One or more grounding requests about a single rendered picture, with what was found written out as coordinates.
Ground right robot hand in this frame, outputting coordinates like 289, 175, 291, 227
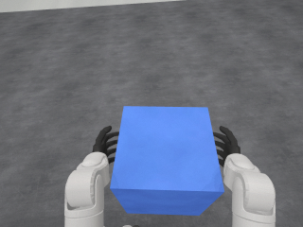
213, 126, 241, 167

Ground robot left forearm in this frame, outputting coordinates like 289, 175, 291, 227
64, 151, 110, 227

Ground robot right forearm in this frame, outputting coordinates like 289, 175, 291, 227
223, 153, 276, 227

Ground carton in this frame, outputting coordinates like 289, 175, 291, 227
110, 106, 224, 216

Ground left robot hand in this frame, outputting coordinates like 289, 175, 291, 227
92, 126, 119, 164

